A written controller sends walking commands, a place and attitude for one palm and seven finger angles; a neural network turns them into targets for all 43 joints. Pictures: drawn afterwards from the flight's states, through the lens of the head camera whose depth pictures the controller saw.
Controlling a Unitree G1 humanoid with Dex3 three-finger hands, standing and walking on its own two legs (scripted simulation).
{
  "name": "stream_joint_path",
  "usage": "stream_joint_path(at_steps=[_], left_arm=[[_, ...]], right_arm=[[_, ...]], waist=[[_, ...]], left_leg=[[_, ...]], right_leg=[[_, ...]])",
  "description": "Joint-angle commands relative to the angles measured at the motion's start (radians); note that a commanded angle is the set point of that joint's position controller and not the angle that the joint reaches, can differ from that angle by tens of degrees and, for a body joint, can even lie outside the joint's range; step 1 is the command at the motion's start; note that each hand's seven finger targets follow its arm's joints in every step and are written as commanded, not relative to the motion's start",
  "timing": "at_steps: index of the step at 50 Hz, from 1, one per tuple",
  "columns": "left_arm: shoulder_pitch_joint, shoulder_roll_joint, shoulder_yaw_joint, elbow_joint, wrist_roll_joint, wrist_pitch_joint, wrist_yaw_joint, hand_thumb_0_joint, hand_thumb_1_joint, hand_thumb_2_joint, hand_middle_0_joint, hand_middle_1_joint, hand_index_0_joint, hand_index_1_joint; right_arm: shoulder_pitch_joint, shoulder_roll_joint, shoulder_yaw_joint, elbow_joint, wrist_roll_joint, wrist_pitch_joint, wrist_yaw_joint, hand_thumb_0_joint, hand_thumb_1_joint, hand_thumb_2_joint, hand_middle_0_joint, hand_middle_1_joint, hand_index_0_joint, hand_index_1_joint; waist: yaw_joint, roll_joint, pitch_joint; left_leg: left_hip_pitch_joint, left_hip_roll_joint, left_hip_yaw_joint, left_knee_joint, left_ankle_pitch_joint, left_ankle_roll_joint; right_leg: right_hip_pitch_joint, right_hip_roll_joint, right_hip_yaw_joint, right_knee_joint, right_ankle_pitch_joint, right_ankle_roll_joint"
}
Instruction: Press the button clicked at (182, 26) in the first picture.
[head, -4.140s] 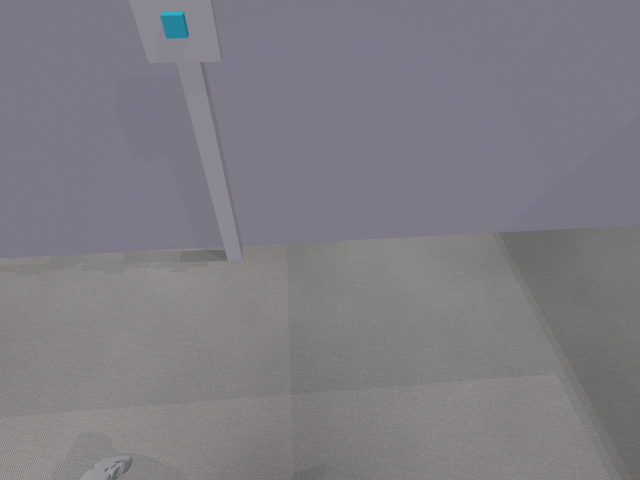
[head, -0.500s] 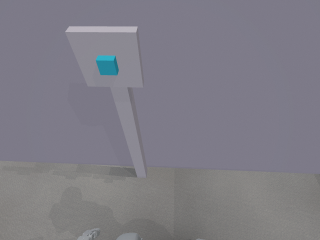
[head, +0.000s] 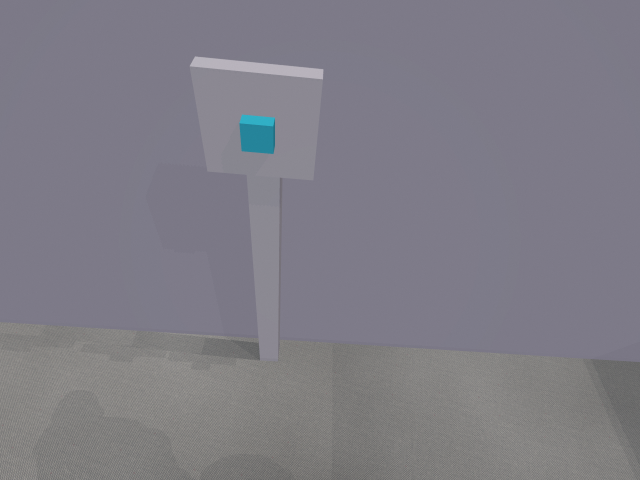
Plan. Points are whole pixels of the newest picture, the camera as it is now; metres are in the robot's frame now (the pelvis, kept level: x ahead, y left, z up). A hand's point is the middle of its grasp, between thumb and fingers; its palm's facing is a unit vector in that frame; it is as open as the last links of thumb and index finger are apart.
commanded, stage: come to a stop and stand still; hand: left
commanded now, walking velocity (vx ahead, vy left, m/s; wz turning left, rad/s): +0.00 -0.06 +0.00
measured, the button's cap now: (258, 133) +0.56 +0.13 +0.13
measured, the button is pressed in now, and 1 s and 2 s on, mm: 0 0 0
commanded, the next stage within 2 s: look again from close up in 0.70 s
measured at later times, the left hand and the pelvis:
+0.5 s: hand out of the picture +0.03 +0.10 -0.18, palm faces +0.08 -0.97 -0.23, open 7.2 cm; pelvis +0.00 -0.09 -0.01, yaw +2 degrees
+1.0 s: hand out of the picture -0.04 +0.11 -0.19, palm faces +0.06 -0.98 -0.17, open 7.4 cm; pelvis -0.02 -0.05 -0.02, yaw +1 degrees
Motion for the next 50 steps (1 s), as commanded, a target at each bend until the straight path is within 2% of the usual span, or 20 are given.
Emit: stream_joint_path(at_steps=[1, 7, 9, 10, 11, 12, 13, 14, 18, 22, 28, 39, 40, 41, 42, 43, 44, 46, 48, 50], left_arm=[[-0.083, 0.005, -0.014, -0.082, -0.003, -0.029, 0.002, 0.000, 0.900, 0.900, -0.200, -0.300, -0.200, -0.300], [-0.064, -0.043, -0.031, -0.051, -0.016, -0.049, 0.014, 0.000, 0.900, 0.900, -0.200, -0.300, -0.200, -0.300], [-0.016, -0.031, -0.031, -0.028, -0.014, -0.061, 0.021, 0.000, 0.900, 0.900, -0.200, -0.300, -0.200, -0.300], [0.000, -0.003, -0.030, -0.019, -0.013, -0.070, 0.029, 0.000, 0.900, 0.900, -0.200, -0.300, -0.200, -0.300], [-0.011, 0.032, -0.032, -0.011, -0.015, -0.080, 0.037, 0.000, 0.900, 0.900, -0.200, -0.300, -0.200, -0.300], [-0.033, 0.058, -0.032, -0.010, -0.018, -0.084, 0.037, 0.000, 0.900, 0.900, -0.200, -0.300, -0.200, -0.300], [-0.051, 0.058, -0.034, -0.020, -0.017, -0.083, 0.038, 0.000, 0.900, 0.900, -0.200, -0.300, -0.200, -0.300], [-0.058, 0.058, -0.030, -0.024, -0.017, -0.088, 0.038, 0.000, 0.900, 0.900, -0.200, -0.300, -0.200, -0.300], [-0.074, 0.016, -0.046, -0.028, -0.023, -0.092, 0.040, 0.000, 0.900, 0.900, -0.200, -0.300, -0.200, -0.300], [-0.059, 0.026, -0.041, -0.030, -0.027, -0.091, 0.040, 0.000, 0.900, 0.900, -0.200, -0.300, -0.200, -0.300], [-0.042, 0.041, -0.037, -0.026, -0.022, -0.090, 0.044, 0.000, 0.900, 0.900, -0.200, -0.300, -0.200, -0.300], [-0.010, 0.020, -0.044, -0.007, -0.020, -0.095, 0.040, 0.000, 0.900, 0.900, -0.200, -0.300, -0.200, -0.300], [0.112, 0.060, -0.036, 0.020, -0.002, -0.128, 0.081, 0.000, 0.900, 0.900, -0.200, -0.300, -0.200, -0.300], [0.100, 0.080, -0.036, -0.019, 0.003, -0.141, 0.079, 0.000, 0.900, 0.900, -0.200, -0.300, -0.200, -0.300], [0.063, 0.062, -0.041, -0.034, 0.001, -0.141, 0.072, 0.000, 0.900, 0.900, -0.200, -0.300, -0.200, -0.300], [0.025, 0.073, -0.037, -0.041, 0.000, -0.138, 0.065, 0.000, 0.900, 0.900, -0.200, -0.300, -0.200, -0.300], [0.008, 0.072, -0.040, -0.064, 0.004, -0.133, 0.059, 0.000, 0.900, 0.900, -0.200, -0.300, -0.200, -0.300], [-0.017, 0.039, -0.048, -0.072, -0.002, -0.122, 0.057, 0.000, 0.900, 0.900, -0.200, -0.300, -0.200, -0.300], [-0.022, -0.003, -0.058, -0.074, -0.011, -0.104, 0.050, 0.000, 0.900, 0.900, -0.200, -0.300, -0.200, -0.300], [-0.013, -0.015, -0.061, -0.076, -0.009, -0.092, 0.046, 0.000, 0.900, 0.900, -0.200, -0.300, -0.200, -0.300]], right_arm=[[0.124, -0.187, -0.044, 0.015, 0.000, -0.004, -0.019, 0.000, -0.900, -0.900, 0.200, 0.300, 0.200, 0.300], [0.059, -0.173, -0.045, 0.043, 0.003, 0.007, 0.000, 0.000, -0.900, -0.900, 0.200, 0.300, 0.200, 0.300], [0.057, -0.155, -0.044, 0.049, 0.011, 0.008, 0.006, 0.000, -0.900, -0.900, 0.200, 0.300, 0.200, 0.300], [0.062, -0.121, -0.038, 0.049, 0.017, 0.007, 0.011, 0.000, -0.900, -0.900, 0.200, 0.300, 0.200, 0.300], [0.064, -0.072, -0.024, 0.049, 0.023, 0.010, 0.015, 0.000, -0.900, -0.900, 0.200, 0.300, 0.200, 0.300], [0.059, -0.048, -0.014, 0.045, 0.017, 0.014, 0.020, 0.000, -0.900, -0.900, 0.200, 0.300, 0.200, 0.300], [0.057, -0.047, -0.015, 0.048, 0.011, 0.025, 0.024, 0.000, -0.900, -0.900, 0.200, 0.300, 0.200, 0.300], [0.058, -0.050, -0.015, 0.054, 0.005, 0.031, 0.023, 0.000, -0.900, -0.900, 0.200, 0.300, 0.200, 0.300], [0.090, -0.072, -0.013, 0.077, 0.009, 0.028, 0.020, 0.000, -0.900, -0.900, 0.200, 0.300, 0.200, 0.300], [0.059, -0.089, -0.011, 0.073, 0.011, 0.026, 0.015, 0.000, -0.900, -0.900, 0.200, 0.300, 0.200, 0.300], [0.021, -0.106, -0.016, 0.054, 0.014, 0.037, 0.013, 0.000, -0.900, -0.900, 0.200, 0.300, 0.200, 0.300], [-0.015, -0.122, -0.014, 0.042, 0.016, 0.028, 0.011, 0.000, -0.900, -0.900, 0.200, 0.300, 0.200, 0.300], [-0.153, -0.141, -0.016, -0.038, 0.022, 0.006, 0.025, 0.000, -0.900, -0.900, 0.200, 0.300, 0.200, 0.300], [-0.070, -0.104, -0.014, -0.082, 0.020, 0.020, 0.027, 0.000, -0.900, -0.900, 0.200, 0.300, 0.200, 0.300], [-0.062, -0.103, -0.018, -0.077, 0.021, 0.020, 0.029, 0.000, -0.900, -0.900, 0.200, 0.300, 0.200, 0.300], [-0.057, -0.080, -0.012, -0.082, 0.026, 0.019, 0.035, 0.000, -0.900, -0.900, 0.200, 0.300, 0.200, 0.300], [-0.038, -0.079, -0.011, -0.084, 0.025, 0.016, 0.037, 0.000, -0.900, -0.900, 0.200, 0.300, 0.200, 0.300], [0.011, -0.093, -0.008, -0.070, 0.021, 0.006, 0.034, 0.000, -0.900, -0.900, 0.200, 0.300, 0.200, 0.300], [0.035, -0.134, -0.009, -0.067, 0.012, -0.006, 0.034, 0.000, -0.900, -0.900, 0.200, 0.300, 0.200, 0.300], [0.007, -0.157, -0.005, -0.073, 0.005, -0.005, 0.030, 0.000, -0.900, -0.900, 0.200, 0.300, 0.200, 0.300]], waist=[[-0.043, 0.184, 0.017], [-0.013, 0.218, 0.026], [0.016, 0.147, 0.016], [0.019, 0.082, 0.013], [0.008, -0.026, 0.028], [0.000, -0.065, 0.065], [-0.006, -0.070, 0.080], [-0.001, -0.152, 0.103], [-0.015, -0.046, 0.109], [-0.002, 0.042, 0.087], [0.001, 0.017, 0.076], [0.001, 0.067, 0.070], [0.074, -0.080, 0.114], [0.001, -0.027, 0.016], [-0.005, 0.079, -0.012], [-0.007, 0.086, -0.054], [-0.011, 0.022, -0.061], [-0.029, -0.028, -0.039], [-0.014, 0.071, 0.032], [0.006, 0.165, 0.096]], left_leg=[[0.186, 0.327, -0.265, -0.072, 0.343, 0.103], [0.012, 0.259, -0.225, -0.041, 0.213, 0.080], [-0.075, 0.209, -0.182, 0.020, 0.120, 0.026], [-0.143, 0.166, -0.144, 0.068, 0.041, -0.013], [-0.192, 0.108, -0.086, 0.106, -0.077, -0.050], [-0.174, 0.076, -0.054, 0.114, -0.134, -0.064], [-0.124, 0.074, -0.047, 0.139, -0.131, -0.066], [-0.116, 0.081, -0.047, 0.158, -0.109, -0.065], [-0.058, 0.102, -0.066, 0.108, 0.039, -0.068], [-0.030, 0.115, -0.069, 0.075, 0.103, -0.074], [-0.015, 0.104, -0.054, 0.092, 0.048, -0.079], [0.037, 0.119, -0.071, 0.053, 0.089, -0.071], [-0.180, 0.081, -0.008, 0.351, -0.114, -0.094], [-0.187, 0.063, -0.114, 0.414, -0.178, -0.055], [-0.174, 0.070, -0.099, 0.411, -0.174, -0.045], [-0.147, 0.074, -0.078, 0.364, -0.185, -0.051], [-0.121, 0.051, -0.060, 0.309, -0.171, -0.058], [-0.022, 0.051, -0.072, 0.158, -0.072, -0.053], [-0.047, 0.125, -0.156, 0.096, 0.034, -0.021], [-0.146, 0.158, -0.210, 0.024, -0.026, 0.007]], right_leg=[[-0.129, -0.045, 0.002, -0.092, -0.092, -0.001], [0.111, -0.026, -0.065, -0.382, -0.042, -0.020], [0.258, -0.032, -0.070, -0.572, 0.139, -0.022], [0.336, -0.090, 0.002, -0.615, 0.181, -0.036], [0.339, -0.193, 0.104, -0.647, 0.175, -0.075], [0.256, -0.245, 0.131, -0.675, 0.151, -0.113], [0.184, -0.242, 0.133, -0.708, 0.066, -0.128], [0.155, -0.213, 0.136, -0.728, 0.071, -0.133], [0.176, -0.150, 0.057, -0.659, 0.265, -0.119], [0.215, -0.120, 0.032, -0.639, 0.314, -0.090], [0.233, -0.124, 0.049, -0.673, 0.348, -0.058], [0.206, -0.106, 0.034, -0.679, 0.252, -0.076], [0.269, -0.201, 0.163, -0.632, 0.959, 0.048], [0.328, -0.248, 0.146, -0.578, 1.047, 0.012], [0.327, -0.230, 0.103, -0.567, 0.951, -0.069], [0.324, -0.221, 0.077, -0.569, 0.773, -0.140], [0.302, -0.196, 0.061, -0.573, 0.619, -0.162], [0.203, -0.155, 0.047, -0.552, 0.323, -0.145], [0.128, -0.077, 0.009, -0.522, 0.065, -0.098], [0.141, -0.043, -0.015, -0.500, 0.005, -0.088]])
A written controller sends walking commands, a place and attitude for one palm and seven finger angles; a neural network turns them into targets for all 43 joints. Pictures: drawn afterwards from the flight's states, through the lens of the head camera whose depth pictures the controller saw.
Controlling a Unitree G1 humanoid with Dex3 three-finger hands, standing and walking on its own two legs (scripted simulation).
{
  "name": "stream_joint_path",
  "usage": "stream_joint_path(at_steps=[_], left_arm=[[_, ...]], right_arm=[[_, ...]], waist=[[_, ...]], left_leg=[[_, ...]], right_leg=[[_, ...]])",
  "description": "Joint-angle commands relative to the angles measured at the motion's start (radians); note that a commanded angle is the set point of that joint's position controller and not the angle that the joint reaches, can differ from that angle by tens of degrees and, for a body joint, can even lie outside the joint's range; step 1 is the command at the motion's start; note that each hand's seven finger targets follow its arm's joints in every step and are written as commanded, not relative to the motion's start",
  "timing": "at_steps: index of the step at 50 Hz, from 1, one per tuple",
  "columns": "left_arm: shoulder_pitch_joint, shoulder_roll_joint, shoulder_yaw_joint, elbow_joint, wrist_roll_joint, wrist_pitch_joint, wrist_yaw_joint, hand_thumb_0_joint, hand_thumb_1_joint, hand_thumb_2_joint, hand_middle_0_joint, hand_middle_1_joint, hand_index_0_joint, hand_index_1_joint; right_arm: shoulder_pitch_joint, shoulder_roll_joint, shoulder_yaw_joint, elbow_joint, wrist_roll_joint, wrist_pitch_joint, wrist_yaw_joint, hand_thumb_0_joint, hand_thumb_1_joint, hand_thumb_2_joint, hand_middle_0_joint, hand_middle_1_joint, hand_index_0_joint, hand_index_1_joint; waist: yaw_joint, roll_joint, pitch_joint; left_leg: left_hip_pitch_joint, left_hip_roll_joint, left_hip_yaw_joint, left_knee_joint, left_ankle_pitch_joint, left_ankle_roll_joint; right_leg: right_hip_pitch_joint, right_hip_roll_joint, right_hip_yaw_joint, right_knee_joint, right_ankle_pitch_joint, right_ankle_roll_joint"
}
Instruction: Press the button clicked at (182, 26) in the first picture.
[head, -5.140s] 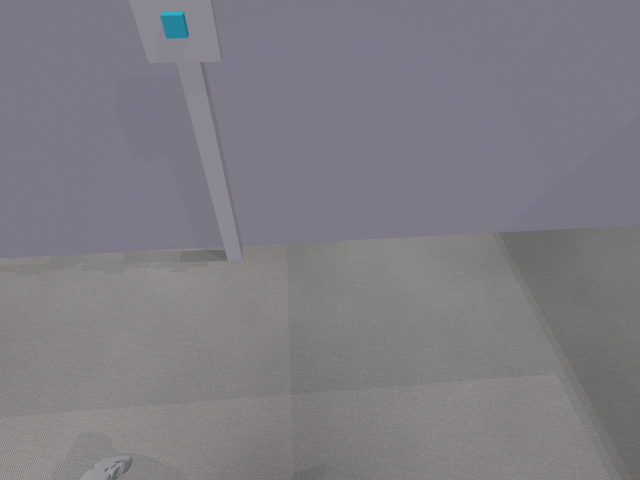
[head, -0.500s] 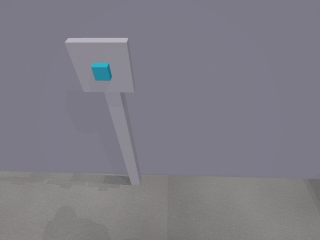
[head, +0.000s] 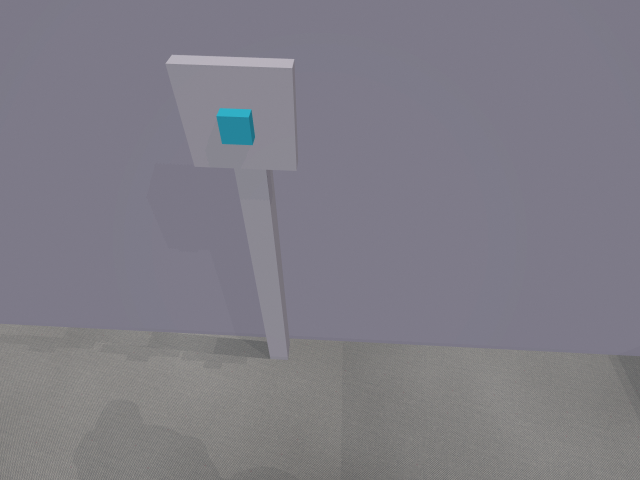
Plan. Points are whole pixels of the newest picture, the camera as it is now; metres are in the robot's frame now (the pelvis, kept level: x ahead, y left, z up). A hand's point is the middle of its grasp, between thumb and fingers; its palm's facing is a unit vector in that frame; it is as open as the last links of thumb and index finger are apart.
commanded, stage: look again from close up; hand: left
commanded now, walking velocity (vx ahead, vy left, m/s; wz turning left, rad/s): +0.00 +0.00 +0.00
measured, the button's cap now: (236, 125) +0.58 +0.17 +0.15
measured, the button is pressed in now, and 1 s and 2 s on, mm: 0 0 0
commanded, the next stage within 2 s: shuffle to correct the standing spot in 0.30 s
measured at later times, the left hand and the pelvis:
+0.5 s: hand out of the picture +0.00 +0.19 -0.17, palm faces -0.01 -0.98 -0.18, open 7.4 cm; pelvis +0.01 +0.02 +0.00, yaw -2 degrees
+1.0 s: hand out of the picture +0.01 +0.14 -0.19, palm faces +0.05 -0.99 -0.10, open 7.4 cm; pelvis +0.11 +0.00 -0.01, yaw -2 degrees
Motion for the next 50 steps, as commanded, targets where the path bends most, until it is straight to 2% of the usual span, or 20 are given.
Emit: stream_joint_path(at_steps=[1, 7, 20, 25, 29, 31, 33, 34, 35, 36, 37, 38, 40, 41, 45, 46, 47, 48, 49, 50], left_arm=[[0.025, 0.087, 0.007, -0.054, 0.002, 0.003, 0.001, 0.000, 0.900, 0.900, -0.200, -0.300, -0.200, -0.300], [0.033, 0.101, 0.000, -0.051, 0.005, 0.008, -0.011, 0.000, 0.900, 0.900, -0.200, -0.300, -0.200, -0.300], [0.013, 0.111, 0.001, -0.034, -0.002, 0.000, -0.008, 0.000, 0.900, 0.900, -0.200, -0.300, -0.200, -0.300], [0.013, 0.090, 0.003, -0.032, 0.012, 0.007, -0.018, 0.000, 0.900, 0.900, -0.200, -0.300, -0.200, -0.300], [0.034, 0.084, 0.011, -0.036, 0.018, 0.001, -0.028, 0.000, 0.900, 0.900, -0.200, -0.300, -0.200, -0.300], [0.073, 0.082, 0.015, -0.025, 0.014, -0.009, -0.030, 0.000, 0.900, 0.900, -0.200, -0.300, -0.200, -0.300], [0.116, 0.099, 0.021, -0.012, 0.012, -0.018, -0.028, 0.000, 0.900, 0.900, -0.200, -0.300, -0.200, -0.300], [0.145, 0.118, 0.027, -0.003, 0.012, -0.023, -0.025, 0.000, 0.900, 0.900, -0.200, -0.300, -0.200, -0.300], [0.193, 0.148, 0.037, 0.016, 0.010, -0.029, -0.021, 0.000, 0.900, 0.900, -0.200, -0.300, -0.200, -0.300], [0.239, 0.166, 0.044, 0.028, 0.007, -0.034, -0.015, 0.000, 0.900, 0.900, -0.200, -0.300, -0.200, -0.300], [0.277, 0.166, 0.046, 0.037, 0.011, -0.042, -0.011, 0.000, 0.900, 0.900, -0.200, -0.300, -0.200, -0.300], [0.295, 0.154, 0.046, 0.042, 0.016, -0.044, -0.006, 0.000, 0.900, 0.900, -0.200, -0.300, -0.200, -0.300], [0.252, 0.146, 0.045, 0.028, 0.021, -0.046, -0.001, 0.000, 0.900, 0.900, -0.200, -0.300, -0.200, -0.300], [0.213, 0.154, 0.045, 0.014, 0.022, -0.045, -0.001, 0.000, 0.900, 0.900, -0.200, -0.300, -0.200, -0.300], [0.105, 0.150, 0.041, -0.005, 0.007, -0.037, -0.012, 0.000, 0.900, 0.900, -0.200, -0.300, -0.200, -0.300], [0.104, 0.135, 0.039, -0.002, 0.002, -0.034, -0.014, 0.000, 0.900, 0.900, -0.200, -0.300, -0.200, -0.300], [0.126, 0.103, 0.030, -0.010, -0.003, -0.031, -0.016, 0.000, 0.900, 0.900, -0.200, -0.300, -0.200, -0.300], [0.144, 0.064, 0.020, -0.033, -0.009, -0.028, -0.014, 0.000, 0.900, 0.900, -0.200, -0.300, -0.200, -0.300], [0.134, 0.093, 0.028, -0.046, -0.006, -0.014, -0.006, 0.000, 0.900, 0.900, -0.200, -0.300, -0.200, -0.300], [0.084, 0.083, 0.027, -0.048, 0.004, -0.007, -0.001, 0.000, 0.900, 0.900, -0.200, -0.300, -0.200, -0.300]], right_arm=[[0.082, -0.074, 0.006, -0.038, -0.005, -0.020, 0.004, 0.000, -0.900, -0.900, 0.200, 0.300, 0.200, 0.300], [0.085, -0.091, 0.009, -0.045, -0.002, -0.021, 0.005, 0.000, -0.900, -0.900, 0.200, 0.300, 0.200, 0.300], [0.127, -0.070, 0.019, 0.012, 0.002, -0.033, 0.001, 0.000, -0.900, -0.900, 0.200, 0.300, 0.200, 0.300], [0.138, -0.091, 0.001, 0.026, -0.006, -0.016, 0.003, 0.000, -0.900, -0.900, 0.200, 0.300, 0.200, 0.300], [0.135, -0.089, -0.010, 0.018, -0.007, -0.014, 0.003, 0.000, -0.900, -0.900, 0.200, 0.300, 0.200, 0.300], [0.119, -0.079, -0.010, 0.011, -0.007, -0.022, 0.004, 0.000, -0.900, -0.900, 0.200, 0.300, 0.200, 0.300], [0.108, -0.058, -0.008, 0.001, -0.005, -0.029, 0.005, 0.000, -0.900, -0.900, 0.200, 0.300, 0.200, 0.300], [0.095, -0.045, -0.004, -0.009, -0.003, -0.035, 0.005, 0.000, -0.900, -0.900, 0.200, 0.300, 0.200, 0.300], [0.077, -0.020, 0.000, -0.021, -0.004, -0.038, 0.008, 0.000, -0.900, -0.900, 0.200, 0.300, 0.200, 0.300], [0.041, -0.011, 0.001, -0.036, -0.006, -0.037, 0.011, 0.000, -0.900, -0.900, 0.200, 0.300, 0.200, 0.300], [-0.018, -0.013, 0.000, -0.059, -0.006, -0.039, 0.015, 0.000, -0.900, -0.900, 0.200, 0.300, 0.200, 0.300], [-0.045, -0.010, -0.003, -0.073, -0.006, -0.040, 0.016, 0.000, -0.900, -0.900, 0.200, 0.300, 0.200, 0.300], [-0.077, -0.005, -0.006, -0.079, -0.002, -0.043, 0.024, 0.000, -0.900, -0.900, 0.200, 0.300, 0.200, 0.300], [-0.079, 0.005, -0.007, -0.084, 0.002, -0.041, 0.030, 0.000, -0.900, -0.900, 0.200, 0.300, 0.200, 0.300], [0.050, 0.020, 0.000, -0.037, 0.002, -0.040, 0.030, 0.000, -0.900, -0.900, 0.200, 0.300, 0.200, 0.300], [0.135, -0.010, -0.004, -0.006, -0.001, -0.046, 0.021, 0.000, -0.900, -0.900, 0.200, 0.300, 0.200, 0.300], [0.218, -0.087, -0.018, 0.020, -0.009, -0.052, 0.008, 0.000, -0.900, -0.900, 0.200, 0.300, 0.200, 0.300], [0.281, -0.170, -0.031, 0.018, -0.007, -0.052, -0.002, 0.000, -0.900, -0.900, 0.200, 0.300, 0.200, 0.300], [0.241, -0.180, -0.025, 0.000, -0.001, -0.031, -0.009, 0.000, -0.900, -0.900, 0.200, 0.300, 0.200, 0.300], [0.155, -0.145, -0.016, -0.018, -0.002, -0.029, -0.014, 0.000, -0.900, -0.900, 0.200, 0.300, 0.200, 0.300]], waist=[[0.006, 0.122, 0.096], [0.018, -0.001, 0.110], [0.007, -0.026, 0.026], [-0.007, 0.015, 0.088], [-0.003, 0.037, 0.121], [0.010, 0.011, 0.101], [0.020, -0.076, 0.077], [0.030, -0.152, 0.067], [0.041, -0.249, 0.045], [0.058, -0.295, 0.055], [0.083, -0.267, 0.062], [0.085, -0.210, 0.062], [0.063, -0.129, 0.061], [0.047, -0.123, 0.044], [-0.046, -0.136, 0.024], [-0.078, -0.079, -0.009], [-0.094, 0.084, -0.079], [-0.091, 0.285, -0.159], [-0.072, 0.186, -0.144], [-0.051, 0.104, -0.045]], left_leg=[[-0.105, 0.132, -0.174, -0.263, 0.036, 0.048], [-0.134, 0.113, -0.190, -0.331, -0.128, 0.057], [-0.010, 0.093, -0.127, -0.263, 0.141, 0.050], [-0.016, 0.146, -0.195, -0.328, -0.208, 0.085], [-0.040, 0.166, -0.209, -0.298, -0.225, 0.111], [-0.049, 0.140, -0.165, -0.236, -0.135, 0.101], [-0.108, 0.088, -0.095, -0.124, -0.043, 0.079], [-0.164, 0.041, -0.023, -0.023, -0.013, 0.059], [-0.246, -0.009, 0.048, 0.100, -0.062, 0.036], [-0.340, -0.025, 0.071, 0.224, -0.175, 0.022], [-0.424, -0.015, 0.048, 0.349, -0.260, 0.021], [-0.478, 0.000, 0.027, 0.434, -0.274, 0.024], [-0.472, 0.022, 0.010, 0.423, -0.249, 0.027], [-0.418, 0.032, 0.007, 0.364, -0.221, 0.027], [-0.008, -0.035, 0.105, 0.033, 0.082, 0.021], [0.135, -0.018, 0.073, -0.052, 0.147, 0.024], [0.300, 0.131, -0.117, -0.094, 0.339, 0.078], [0.363, 0.404, -0.419, -0.171, 0.678, 0.210], [0.286, 0.458, -0.442, -0.199, 0.744, 0.286], [0.145, 0.417, -0.345, -0.210, 0.788, 0.273]], right_leg=[[-0.037, -0.059, 0.062, -0.034, -0.028, -0.014], [-0.027, -0.068, 0.069, -0.040, -0.001, -0.012], [-0.004, -0.098, 0.090, -0.061, 0.083, -0.008], [-0.107, -0.054, 0.035, 0.023, -0.101, -0.016], [-0.134, -0.049, 0.039, 0.038, -0.109, -0.029], [-0.090, -0.063, 0.074, 0.008, -0.070, -0.041], [-0.002, -0.096, 0.150, -0.034, -0.025, -0.063], [0.064, -0.142, 0.216, -0.069, 0.043, -0.084], [0.149, -0.217, 0.309, -0.115, 0.148, -0.118], [0.202, -0.289, 0.399, -0.163, 0.263, -0.170], [0.245, -0.328, 0.440, -0.175, 0.423, -0.219], [0.277, -0.351, 0.445, -0.172, 0.517, -0.250], [0.263, -0.319, 0.353, -0.152, 0.576, -0.243], [0.219, -0.305, 0.314, -0.156, 0.529, -0.230], [-0.034, -0.164, 0.137, -0.109, 0.324, -0.126], [-0.078, -0.135, 0.108, 0.019, 0.332, -0.102], [-0.187, -0.069, 0.069, 0.227, 0.217, -0.049], [-0.302, 0.001, 0.006, 0.482, -0.291, 0.001], [-0.296, -0.022, 0.084, 0.592, -0.355, -0.010], [-0.280, -0.054, 0.104, 0.598, -0.305, -0.002]])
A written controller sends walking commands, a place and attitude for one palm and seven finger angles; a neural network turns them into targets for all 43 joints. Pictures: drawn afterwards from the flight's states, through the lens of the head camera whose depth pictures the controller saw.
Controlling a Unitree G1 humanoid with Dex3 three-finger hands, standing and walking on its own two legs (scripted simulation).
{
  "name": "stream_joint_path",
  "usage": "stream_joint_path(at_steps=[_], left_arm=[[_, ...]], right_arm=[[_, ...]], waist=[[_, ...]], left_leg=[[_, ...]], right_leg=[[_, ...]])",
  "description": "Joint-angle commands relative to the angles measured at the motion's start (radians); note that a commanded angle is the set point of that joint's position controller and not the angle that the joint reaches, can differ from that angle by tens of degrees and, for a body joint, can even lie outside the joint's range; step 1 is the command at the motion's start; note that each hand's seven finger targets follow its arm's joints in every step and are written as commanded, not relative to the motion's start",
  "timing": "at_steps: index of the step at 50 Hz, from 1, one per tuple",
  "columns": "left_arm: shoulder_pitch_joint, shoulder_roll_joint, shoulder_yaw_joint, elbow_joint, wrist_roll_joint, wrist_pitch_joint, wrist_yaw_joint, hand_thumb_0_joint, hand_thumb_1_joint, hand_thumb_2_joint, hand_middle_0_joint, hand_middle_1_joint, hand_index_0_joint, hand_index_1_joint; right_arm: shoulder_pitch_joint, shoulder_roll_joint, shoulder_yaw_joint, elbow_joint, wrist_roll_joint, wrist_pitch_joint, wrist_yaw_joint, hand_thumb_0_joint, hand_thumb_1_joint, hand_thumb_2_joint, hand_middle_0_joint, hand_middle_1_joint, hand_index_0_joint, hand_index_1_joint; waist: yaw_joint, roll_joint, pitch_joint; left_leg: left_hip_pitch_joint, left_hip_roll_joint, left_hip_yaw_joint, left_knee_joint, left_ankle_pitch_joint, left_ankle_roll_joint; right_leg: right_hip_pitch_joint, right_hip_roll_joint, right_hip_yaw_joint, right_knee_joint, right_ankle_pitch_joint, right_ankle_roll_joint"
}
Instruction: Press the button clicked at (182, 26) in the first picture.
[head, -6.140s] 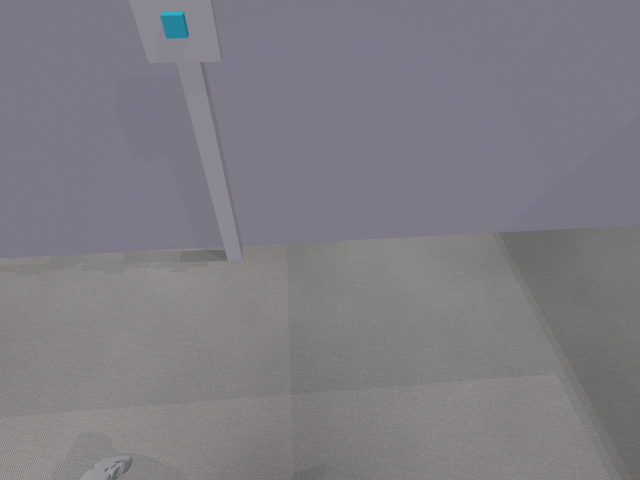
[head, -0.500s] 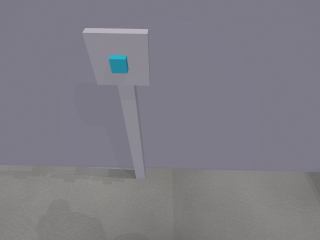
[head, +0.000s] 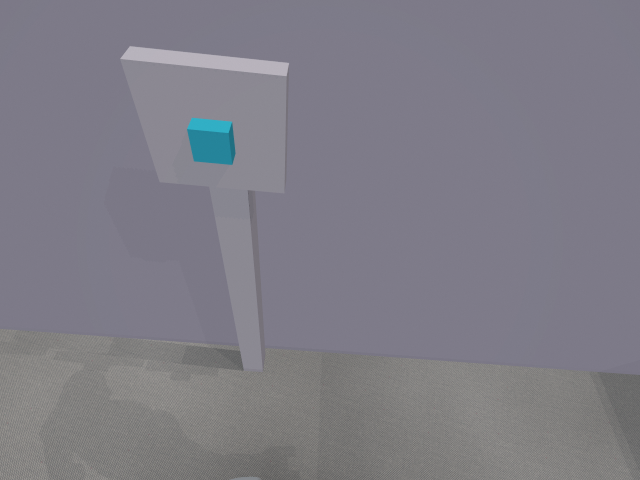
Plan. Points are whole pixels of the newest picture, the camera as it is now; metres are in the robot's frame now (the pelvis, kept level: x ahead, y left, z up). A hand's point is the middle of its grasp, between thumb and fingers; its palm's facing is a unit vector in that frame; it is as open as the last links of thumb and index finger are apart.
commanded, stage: come to a stop and stand still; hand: left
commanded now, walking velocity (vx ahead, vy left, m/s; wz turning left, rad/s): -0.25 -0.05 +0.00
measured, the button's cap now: (213, 140) +0.47 +0.19 +0.16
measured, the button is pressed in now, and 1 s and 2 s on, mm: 0 0 0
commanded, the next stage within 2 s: look again from close up in 1.06 s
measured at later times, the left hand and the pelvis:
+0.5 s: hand out of the picture +0.07 +0.12 -0.14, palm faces +0.04 -0.96 -0.27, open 7.4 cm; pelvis -0.01 -0.07 +0.01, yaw +1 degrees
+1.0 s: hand out of the picture -0.06 +0.15 -0.16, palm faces +0.12 -0.98 -0.18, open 7.4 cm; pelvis -0.04 -0.03 +0.02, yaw +3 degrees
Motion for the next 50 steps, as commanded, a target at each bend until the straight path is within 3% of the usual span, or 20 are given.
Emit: stream_joint_path(at_steps=[1, 3, 5, 8, 12, 15, 16, 17, 18, 19, 23, 27, 35, 39, 40, 41, 42, 43, 45, 50], left_arm=[[-0.040, 0.044, 0.007, -0.085, 0.007, -0.005, 0.024, 0.000, 0.900, 0.900, -0.200, -0.300, -0.200, -0.300], [-0.020, 0.041, 0.005, -0.077, 0.006, 0.011, 0.018, 0.000, 0.900, 0.900, -0.200, -0.300, -0.200, -0.300], [-0.004, 0.043, 0.005, -0.080, 0.004, 0.032, 0.017, 0.000, 0.900, 0.900, -0.200, -0.300, -0.200, -0.300], [-0.066, 0.059, 0.016, -0.132, 0.012, 0.046, 0.017, 0.000, 0.900, 0.900, -0.200, -0.300, -0.200, -0.300], [-0.141, 0.074, 0.029, -0.196, 0.009, 0.043, 0.014, 0.000, 0.900, 0.900, -0.200, -0.300, -0.200, -0.300], [-0.103, 0.093, 0.038, -0.200, 0.010, 0.021, 0.013, 0.000, 0.900, 0.900, -0.200, -0.300, -0.200, -0.300], [-0.091, 0.134, 0.040, -0.200, 0.015, 0.007, 0.015, 0.000, 0.900, 0.900, -0.200, -0.300, -0.200, -0.300], [-0.099, 0.215, 0.049, -0.207, 0.023, -0.004, 0.022, 0.000, 0.900, 0.900, -0.200, -0.300, -0.200, -0.300], [-0.097, 0.253, 0.052, -0.223, 0.018, -0.005, 0.022, 0.000, 0.900, 0.900, -0.200, -0.300, -0.200, -0.300], [-0.112, 0.253, 0.043, -0.228, 0.015, -0.002, 0.019, 0.000, 0.900, 0.900, -0.200, -0.300, -0.200, -0.300], [-0.211, 0.218, 0.047, -0.261, 0.008, -0.006, 0.024, 0.000, 0.900, 0.900, -0.200, -0.300, -0.200, -0.300], [-0.169, 0.239, 0.059, -0.255, 0.007, -0.007, 0.023, 0.000, 0.900, 0.900, -0.200, -0.300, -0.200, -0.300], [-0.143, 0.259, 0.070, -0.230, 0.020, 0.003, 0.016, 0.000, 0.900, 0.900, -0.200, -0.300, -0.200, -0.300], [-0.196, 0.232, 0.062, -0.216, 0.010, 0.018, 0.011, 0.000, 0.900, 0.900, -0.200, -0.300, -0.200, -0.300], [-0.193, 0.189, 0.049, -0.213, 0.007, 0.024, 0.008, 0.000, 0.900, 0.900, -0.200, -0.300, -0.200, -0.300], [-0.181, 0.126, 0.032, -0.222, 0.001, 0.028, 0.001, 0.000, 0.900, 0.900, -0.200, -0.300, -0.200, -0.300], [-0.192, 0.098, 0.027, -0.240, 0.006, 0.026, -0.001, 0.000, 0.900, 0.900, -0.200, -0.300, -0.200, -0.300], [-0.226, 0.123, 0.031, -0.253, 0.010, 0.021, -0.009, 0.000, 0.900, 0.900, -0.200, -0.300, -0.200, -0.300], [-0.166, 0.105, 0.037, -0.190, 0.022, 0.022, -0.021, 0.000, 0.900, 0.900, -0.200, -0.300, -0.200, -0.300], [-0.142, 0.085, 0.028, -0.163, 0.015, 0.013, -0.028, 0.000, 0.900, 0.900, -0.200, -0.300, -0.200, -0.300]], right_arm=[[0.169, -0.113, -0.005, 0.015, 0.005, 0.017, -0.029, 0.000, -0.900, -0.900, 0.200, 0.300, 0.200, 0.300], [0.095, -0.089, 0.006, -0.001, 0.007, 0.013, -0.031, 0.000, -0.900, -0.900, 0.200, 0.300, 0.200, 0.300], [0.079, -0.113, -0.005, -0.007, 0.011, 0.023, -0.032, 0.000, -0.900, -0.900, 0.200, 0.300, 0.200, 0.300], [0.096, -0.136, -0.035, -0.025, 0.004, 0.039, -0.030, 0.000, -0.900, -0.900, 0.200, 0.300, 0.200, 0.300], [0.071, -0.171, -0.060, -0.052, -0.009, 0.057, -0.020, 0.000, -0.900, -0.900, 0.200, 0.300, 0.200, 0.300], [0.043, -0.161, -0.063, -0.067, -0.007, 0.068, -0.008, 0.000, -0.900, -0.900, 0.200, 0.300, 0.200, 0.300], [0.058, -0.127, -0.058, -0.065, -0.001, 0.070, 0.000, 0.000, -0.900, -0.900, 0.200, 0.300, 0.200, 0.300], [0.088, -0.060, -0.047, -0.079, 0.006, 0.075, 0.004, 0.000, -0.900, -0.900, 0.200, 0.300, 0.200, 0.300], [0.077, -0.055, -0.047, -0.092, 0.007, 0.087, 0.002, 0.000, -0.900, -0.900, 0.200, 0.300, 0.200, 0.300], [0.078, -0.056, -0.049, -0.085, 0.005, 0.098, 0.003, 0.000, -0.900, -0.900, 0.200, 0.300, 0.200, 0.300], [0.083, -0.094, -0.052, -0.049, 0.002, 0.113, 0.020, 0.000, -0.900, -0.900, 0.200, 0.300, 0.200, 0.300], [0.062, -0.097, -0.048, -0.054, 0.000, 0.112, 0.029, 0.000, -0.900, -0.900, 0.200, 0.300, 0.200, 0.300], [0.069, -0.064, -0.030, -0.067, 0.003, 0.095, 0.037, 0.000, -0.900, -0.900, 0.200, 0.300, 0.200, 0.300], [0.251, -0.042, -0.015, -0.001, 0.004, 0.076, 0.028, 0.000, -0.900, -0.900, 0.200, 0.300, 0.200, 0.300], [0.297, -0.063, -0.017, 0.016, 0.002, 0.067, 0.019, 0.000, -0.900, -0.900, 0.200, 0.300, 0.200, 0.300], [0.314, -0.126, -0.029, 0.013, -0.010, 0.063, 0.013, 0.000, -0.900, -0.900, 0.200, 0.300, 0.200, 0.300], [0.289, -0.180, -0.035, -0.018, -0.012, 0.068, 0.005, 0.000, -0.900, -0.900, 0.200, 0.300, 0.200, 0.300], [0.246, -0.186, -0.035, -0.042, -0.013, 0.069, 0.002, 0.000, -0.900, -0.900, 0.200, 0.300, 0.200, 0.300], [0.151, -0.124, -0.017, -0.032, -0.011, 0.050, -0.002, 0.000, -0.900, -0.900, 0.200, 0.300, 0.200, 0.300], [0.241, -0.091, -0.005, -0.001, -0.002, 0.016, -0.014, 0.000, -0.900, -0.900, 0.200, 0.300, 0.200, 0.300]], waist=[[-0.044, 0.214, -0.004], [-0.008, 0.200, 0.051], [-0.001, 0.175, -0.017], [-0.019, 0.142, -0.055], [-0.029, 0.215, -0.097], [0.010, 0.179, -0.128], [0.016, 0.073, -0.139], [-0.001, -0.180, -0.134], [0.017, -0.212, -0.119], [0.011, -0.130, -0.114], [-0.016, -0.125, -0.051], [0.013, -0.076, -0.053], [0.027, -0.103, -0.061], [-0.055, -0.084, -0.066], [-0.069, 0.023, -0.062], [-0.075, 0.262, -0.019], [-0.076, 0.368, 0.067], [-0.067, 0.253, 0.124], [-0.010, 0.223, 0.096], [-0.028, 0.162, 0.056]], left_leg=[[0.173, 0.372, -0.359, -0.319, 0.854, 0.181], [0.084, 0.300, -0.230, -0.325, 0.896, 0.134], [0.146, 0.273, -0.181, -0.310, 0.881, 0.119], [0.188, 0.278, -0.181, -0.290, 0.863, 0.124], [0.213, 0.278, -0.188, -0.253, 0.777, 0.116], [0.130, 0.212, -0.160, -0.164, 0.506, 0.044], [0.091, 0.139, -0.115, -0.082, 0.290, -0.013], [-0.045, 0.021, -0.045, 0.037, -0.092, -0.072], [-0.089, -0.027, -0.091, 0.173, -0.309, -0.086], [-0.076, -0.016, -0.148, 0.271, -0.308, -0.088], [-0.160, 0.001, -0.147, 0.452, -0.127, -0.119], [-0.188, 0.002, -0.138, 0.413, -0.077, -0.133], [-0.034, -0.005, -0.082, 0.086, -0.128, -0.105], [0.305, -0.037, -0.033, -0.236, -0.003, -0.076], [0.367, 0.010, -0.072, -0.316, -0.036, -0.066], [0.305, 0.184, -0.338, -0.456, -0.258, -0.004], [0.185, 0.328, -0.526, -0.577, -0.417, 0.081], [0.077, 0.369, -0.532, -0.597, -0.425, 0.135], [0.033, 0.260, -0.416, -0.565, -0.291, 0.090], [0.189, 0.222, -0.287, -0.488, 0.100, 0.094]], right_leg=[[-0.260, -0.076, 0.075, 0.298, -0.031, 0.020], [-0.188, -0.091, 0.053, 0.211, 0.031, 0.037], [-0.168, -0.079, 0.024, 0.147, 0.086, 0.050], [-0.192, -0.059, 0.000, 0.117, 0.113, 0.050], [-0.174, -0.049, -0.009, 0.033, 0.106, 0.038], [-0.012, -0.048, -0.019, -0.222, 0.309, 0.036], [0.045, -0.104, 0.042, -0.327, 0.460, 0.037], [0.093, -0.300, 0.260, -0.363, 0.723, -0.017], [0.059, -0.423, 0.332, -0.388, 0.924, -0.115], [0.009, -0.423, 0.291, -0.396, 0.853, -0.158], [-0.005, -0.333, 0.225, -0.427, 0.692, -0.135], [0.040, -0.339, 0.238, -0.463, 0.503, -0.148], [-0.012, -0.321, 0.270, -0.553, 0.138, -0.162], [-0.230, -0.209, 0.155, -0.500, -0.043, -0.072], [-0.283, -0.154, 0.099, -0.395, -0.055, -0.037], [-0.366, -0.052, 0.008, -0.177, -0.054, 0.003], [-0.450, -0.005, -0.043, 0.002, -0.028, 0.017], [-0.439, -0.041, 0.017, 0.119, 0.030, 0.005], [-0.384, -0.042, 0.051, 0.266, 0.155, 0.007], [-0.432, -0.057, 0.039, 0.313, 0.225, 0.027]])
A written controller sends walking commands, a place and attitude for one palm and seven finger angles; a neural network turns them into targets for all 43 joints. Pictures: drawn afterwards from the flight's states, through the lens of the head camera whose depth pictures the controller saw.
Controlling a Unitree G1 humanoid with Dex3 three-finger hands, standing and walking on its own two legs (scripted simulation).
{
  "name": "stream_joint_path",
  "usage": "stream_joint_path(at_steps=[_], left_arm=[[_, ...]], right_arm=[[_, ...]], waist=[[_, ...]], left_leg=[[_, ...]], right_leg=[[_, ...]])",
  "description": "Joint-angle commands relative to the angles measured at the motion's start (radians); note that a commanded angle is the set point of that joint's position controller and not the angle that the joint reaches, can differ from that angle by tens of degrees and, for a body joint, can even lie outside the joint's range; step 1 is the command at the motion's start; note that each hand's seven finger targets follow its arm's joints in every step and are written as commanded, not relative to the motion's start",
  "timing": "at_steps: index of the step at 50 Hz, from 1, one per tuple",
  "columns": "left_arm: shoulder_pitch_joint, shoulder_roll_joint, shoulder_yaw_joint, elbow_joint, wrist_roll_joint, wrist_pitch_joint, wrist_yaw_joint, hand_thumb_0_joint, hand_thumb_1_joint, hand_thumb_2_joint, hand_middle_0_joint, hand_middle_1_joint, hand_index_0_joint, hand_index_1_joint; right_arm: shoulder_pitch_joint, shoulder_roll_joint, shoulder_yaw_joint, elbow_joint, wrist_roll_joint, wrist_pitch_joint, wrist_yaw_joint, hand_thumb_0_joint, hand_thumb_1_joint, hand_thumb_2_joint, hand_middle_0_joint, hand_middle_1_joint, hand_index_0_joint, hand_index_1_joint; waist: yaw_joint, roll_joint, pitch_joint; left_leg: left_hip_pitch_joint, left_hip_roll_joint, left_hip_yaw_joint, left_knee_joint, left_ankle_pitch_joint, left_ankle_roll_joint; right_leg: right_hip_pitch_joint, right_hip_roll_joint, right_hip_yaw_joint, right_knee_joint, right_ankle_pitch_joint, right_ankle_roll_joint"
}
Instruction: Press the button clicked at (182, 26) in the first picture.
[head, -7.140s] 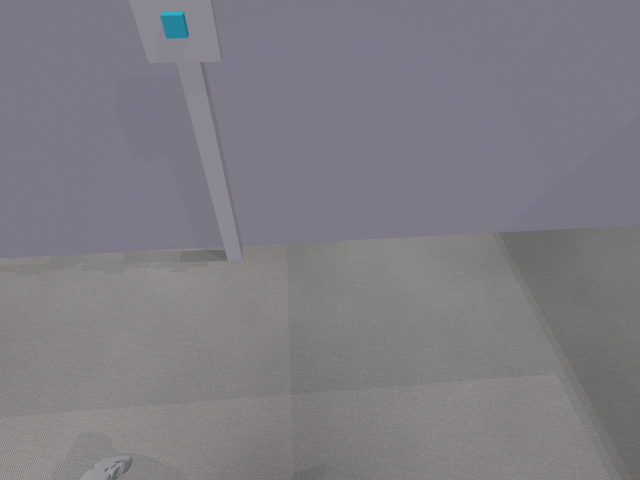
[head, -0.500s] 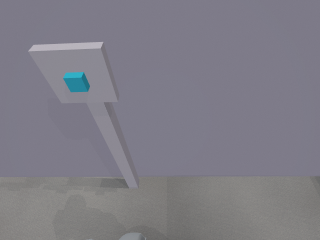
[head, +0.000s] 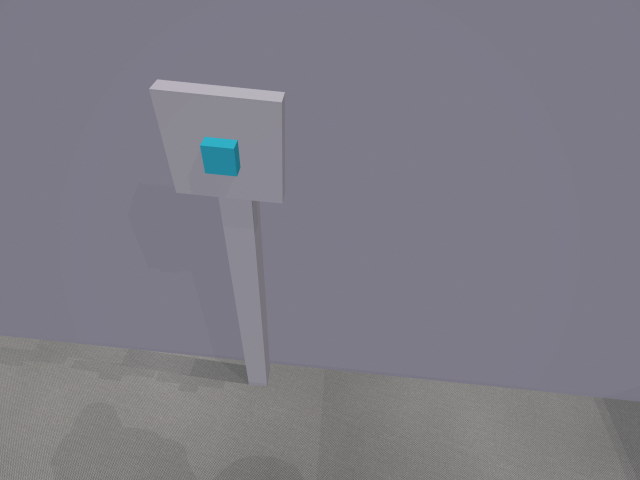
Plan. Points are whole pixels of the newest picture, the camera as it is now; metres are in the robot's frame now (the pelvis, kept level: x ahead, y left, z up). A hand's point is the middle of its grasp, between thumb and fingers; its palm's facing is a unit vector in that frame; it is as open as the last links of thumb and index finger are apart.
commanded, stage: come to a stop and stand still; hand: left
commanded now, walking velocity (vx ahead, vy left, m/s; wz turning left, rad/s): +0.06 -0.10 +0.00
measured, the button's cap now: (221, 155) +0.52 +0.19 +0.14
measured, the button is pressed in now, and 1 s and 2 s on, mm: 0 0 0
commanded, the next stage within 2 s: look again from close up in 0.06 s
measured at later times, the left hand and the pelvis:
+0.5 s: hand out of the picture +0.09 +0.14 -0.19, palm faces +0.06 -0.98 -0.19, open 7.3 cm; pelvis +0.04 -0.04 -0.01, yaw +0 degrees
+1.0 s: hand (199, 416) +0.19 +0.16 +0.00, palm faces +0.22 -0.97 -0.08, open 7.0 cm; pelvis -0.01 -0.02 -0.02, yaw +2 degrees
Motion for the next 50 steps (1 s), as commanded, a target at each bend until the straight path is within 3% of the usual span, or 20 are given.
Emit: stream_joint_path(at_steps=[1, 7, 8, 9, 10, 11, 12, 14, 16, 19, 23, 31, 39, 40, 41, 42, 44, 45, 47, 50], left_arm=[[-0.050, 0.004, -0.010, -0.065, -0.001, -0.033, 0.000, 0.000, 0.900, 0.900, -0.200, -0.300, -0.200, -0.300], [-0.047, -0.044, -0.025, -0.054, -0.015, -0.049, 0.014, 0.000, 0.900, 0.900, -0.200, -0.300, -0.200, -0.300], [-0.014, 0.107, -0.033, -0.084, -0.011, -0.041, 0.014, 0.000, 0.900, 0.900, -0.200, -0.300, -0.200, -0.300], [0.140, 0.039, -0.029, -0.056, -0.011, -0.039, 0.019, 0.000, 0.900, 0.900, -0.200, -0.300, -0.200, -0.300], [0.128, 0.070, -0.016, -0.048, 0.003, -0.049, 0.038, 0.000, 0.900, 0.900, -0.200, -0.300, -0.200, -0.300], [0.080, 0.097, -0.015, -0.066, -0.003, -0.055, 0.045, 0.000, 0.900, 0.900, -0.200, -0.300, -0.200, -0.300], [0.050, 0.094, -0.015, -0.086, -0.002, -0.056, 0.045, 0.000, 0.900, 0.900, -0.200, -0.300, -0.200, -0.300], [0.006, 0.094, -0.003, -0.099, -0.008, -0.072, 0.057, 0.000, 0.900, 0.900, -0.200, -0.300, -0.200, -0.300], [-0.033, 0.071, -0.008, -0.104, -0.010, -0.072, 0.066, 0.000, 0.900, 0.900, -0.200, -0.300, -0.200, -0.300], [-0.069, 0.075, -0.011, -0.112, -0.016, -0.063, 0.066, 0.000, 0.900, 0.900, -0.200, -0.300, -0.200, -0.300], [-0.010, 0.059, -0.021, -0.080, -0.019, -0.059, 0.063, 0.000, 0.900, 0.900, -0.200, -0.300, -0.200, -0.300], [-0.027, 0.100, -0.026, -0.069, -0.020, -0.071, 0.056, 0.000, 0.900, 0.900, -0.200, -0.300, -0.200, -0.300], [-0.038, 0.113, -0.032, -0.050, -0.018, -0.071, 0.051, 0.000, 0.900, 0.900, -0.200, -0.300, -0.200, -0.300], [0.066, 0.071, -0.040, -0.017, -0.009, -0.078, 0.090, 0.000, 0.900, 0.900, -0.200, -0.300, -0.200, -0.300], [-0.763, 0.309, 0.124, -1.531, -0.220, -0.282, 0.067, 0.000, 0.900, 0.900, -0.228, -0.330, -0.228, -0.330], [-0.244, 0.211, 0.073, -1.282, -0.156, -0.238, 0.075, 0.000, 0.900, 0.900, -0.255, -0.360, -0.255, -0.360], [0.046, -0.072, -0.101, -1.030, -0.194, -0.125, 0.109, 0.000, 0.900, 0.900, -0.310, -0.420, -0.310, -0.420], [-0.124, -0.037, -0.087, -1.199, -0.230, -0.155, 0.097, 0.000, 0.900, 0.900, -0.337, -0.450, -0.337, -0.450], [-0.109, 0.008, -0.029, -1.101, -0.220, -0.252, 0.062, 0.000, 0.900, 0.900, -0.393, -0.510, -0.393, -0.510], [0.105, -0.027, 0.029, -0.836, -0.243, -0.433, -0.064, 0.000, 0.900, 0.900, -0.475, -0.600, -0.475, -0.600]], right_arm=[[0.082, -0.141, -0.031, -0.022, 0.003, -0.041, -0.022, 0.000, -0.900, -0.900, 0.200, 0.300, 0.200, 0.300], [0.095, -0.144, -0.037, 0.016, -0.003, -0.023, -0.024, 0.000, -0.900, -0.900, 0.200, 0.300, 0.200, 0.300], [-0.069, -0.247, -0.052, -0.078, 0.009, 0.008, -0.017, 0.000, -0.900, -0.900, 0.200, 0.300, 0.200, 0.300], [-0.107, -0.182, -0.052, -0.112, -0.002, -0.012, -0.011, 0.000, -0.900, -0.900, 0.200, 0.300, 0.200, 0.300], [-0.047, -0.106, -0.047, -0.108, 0.006, -0.018, -0.014, 0.000, -0.900, -0.900, 0.200, 0.300, 0.200, 0.300], [-0.004, -0.081, -0.039, -0.102, 0.011, -0.006, -0.011, 0.000, -0.900, -0.900, 0.200, 0.300, 0.200, 0.300], [-0.008, -0.069, -0.043, -0.103, 0.015, -0.004, -0.005, 0.000, -0.900, -0.900, 0.200, 0.300, 0.200, 0.300], [-0.006, -0.080, -0.043, -0.082, 0.013, 0.002, -0.004, 0.000, -0.900, -0.900, 0.200, 0.300, 0.200, 0.300], [-0.020, -0.082, -0.044, -0.075, 0.016, 0.003, -0.006, 0.000, -0.900, -0.900, 0.200, 0.300, 0.200, 0.300], [0.029, -0.080, -0.039, -0.039, 0.017, -0.007, -0.007, 0.000, -0.900, -0.900, 0.200, 0.300, 0.200, 0.300], [-0.050, -0.137, -0.042, -0.035, 0.012, -0.018, -0.017, 0.000, -0.900, -0.900, 0.200, 0.300, 0.200, 0.300], [-0.113, -0.192, -0.046, -0.035, 0.014, -0.015, -0.018, 0.000, -0.900, -0.900, 0.200, 0.300, 0.200, 0.300], [-0.152, -0.226, -0.039, -0.014, 0.015, -0.018, -0.009, 0.000, -0.900, -0.900, 0.200, 0.300, 0.200, 0.300], [-0.199, -0.190, -0.026, -0.077, 0.027, -0.019, -0.003, 0.000, -0.900, -0.900, 0.200, 0.300, 0.200, 0.300], [-0.210, -0.318, -0.040, -0.436, 0.094, -0.149, -0.038, 0.000, -0.900, -0.900, 0.200, 0.300, 0.200, 0.300], [-0.255, -0.250, -0.006, -0.392, 0.070, -0.242, -0.074, 0.000, -0.900, -0.900, 0.200, 0.300, 0.200, 0.300], [-0.183, -0.219, -0.009, -0.330, 0.088, -0.277, -0.065, 0.000, -0.900, -0.900, 0.200, 0.300, 0.200, 0.300], [-0.215, -0.264, -0.009, -0.418, 0.092, -0.288, -0.060, 0.000, -0.900, -0.900, 0.200, 0.300, 0.200, 0.300], [-0.215, -0.280, -0.027, -0.444, 0.074, -0.302, -0.063, 0.000, -0.900, -0.900, 0.200, 0.300, 0.200, 0.300], [-0.235, -0.275, -0.050, -0.497, 0.054, -0.302, -0.037, 0.000, -0.900, -0.900, 0.200, 0.300, 0.200, 0.300]], waist=[[-0.026, 0.158, 0.129], [-0.025, 0.193, 0.082], [0.023, 0.154, 0.147], [0.094, -0.055, 0.047], [0.040, -0.214, 0.002], [0.000, -0.188, -0.034], [-0.017, -0.052, -0.045], [-0.027, -0.136, -0.065], [-0.038, -0.087, -0.019], [-0.062, 0.044, 0.022], [-0.011, 0.190, 0.055], [-0.020, 0.042, 0.028], [-0.017, 0.056, 0.054], [0.025, -0.047, 0.184], [-0.098, 0.203, -0.344], [0.013, 0.370, -0.265], [-0.039, 0.230, -0.091], [-0.051, 0.165, 0.028], [-0.071, -0.061, 0.112], [-0.011, -0.292, 0.087]], left_leg=[[0.004, 0.264, -0.209, -0.204, 0.117, 0.154], [-0.051, 0.250, -0.164, -0.075, 0.272, 0.137], [-0.267, 0.194, -0.081, -0.057, -0.131, 0.077], [-0.337, 0.140, -0.055, 0.109, -0.275, 0.037], [-0.341, 0.022, -0.007, 0.276, -0.245, 0.005], [-0.314, 0.028, -0.022, 0.386, -0.260, -0.005], [-0.290, 0.034, -0.012, 0.426, -0.236, -0.009], [-0.286, 0.049, -0.024, 0.466, -0.220, -0.008], [-0.248, 0.067, -0.029, 0.388, -0.196, -0.007], [-0.070, 0.057, -0.019, 0.130, 0.034, -0.004], [-0.060, 0.134, -0.087, 0.090, 0.339, 0.031], [-0.015, 0.123, -0.076, 0.034, 0.250, 0.017], [-0.005, 0.124, -0.096, -0.037, 0.174, 0.024], [-0.115, 0.121, -0.027, 0.156, 0.115, -0.007], [0.145, 0.009, -0.079, 0.001, 0.267, 0.003], [0.235, 0.051, -0.062, -0.015, 0.394, -0.008], [0.070, 0.072, -0.110, -0.049, 0.112, -0.032], [-0.040, 0.059, -0.150, -0.048, -0.041, -0.025], [-0.189, 0.031, -0.158, 0.019, -0.215, -0.014], [-0.393, -0.005, -0.093, 0.223, -0.217, -0.021]], right_leg=[[-0.120, -0.038, 0.016, 0.012, -0.007, 0.015], [0.177, -0.005, -0.035, -0.416, -0.070, 0.013], [0.303, -0.015, -0.081, -0.439, -0.037, -0.002], [0.386, -0.036, 0.033, -0.539, -0.010, 0.012], [0.383, -0.173, 0.250, -0.674, -0.033, -0.042], [0.383, -0.259, 0.308, -0.728, 0.028, -0.096], [0.386, -0.238, 0.258, -0.698, 0.181, -0.128], [0.390, -0.234, 0.234, -0.660, 0.380, -0.139], [0.356, -0.231, 0.188, -0.647, 0.428, -0.158], [0.269, -0.158, 0.100, -0.590, 0.349, -0.105], [0.312, -0.086, 0.051, -0.583, 0.335, -0.035], [0.385, -0.112, 0.065, -0.629, 0.445, -0.033], [0.372, -0.106, 0.071, -0.682, 0.282, -0.034], [0.290, -0.168, 0.140, -0.664, 0.662, 0.045], [0.370, -0.052, 0.050, -0.566, 0.449, -0.025], [0.319, -0.001, 0.006, -0.527, 0.209, -0.048], [0.184, 0.013, -0.055, -0.496, 0.020, -0.022], [0.163, 0.008, -0.064, -0.504, 0.004, -0.016], [0.057, 0.018, -0.069, -0.525, -0.116, -0.007], [-0.094, 0.020, -0.050, -0.434, -0.321, -0.007]])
